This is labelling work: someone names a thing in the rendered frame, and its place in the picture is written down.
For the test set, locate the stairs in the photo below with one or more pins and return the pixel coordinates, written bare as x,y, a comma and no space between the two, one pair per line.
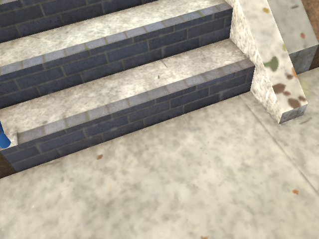
77,73

